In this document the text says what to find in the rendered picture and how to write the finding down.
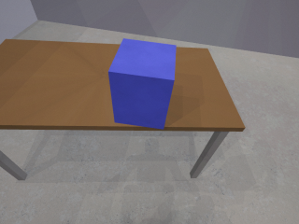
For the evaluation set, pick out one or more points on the table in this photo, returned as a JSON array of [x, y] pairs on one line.
[[59, 85]]

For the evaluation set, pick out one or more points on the carton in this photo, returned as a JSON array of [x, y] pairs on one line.
[[141, 80]]

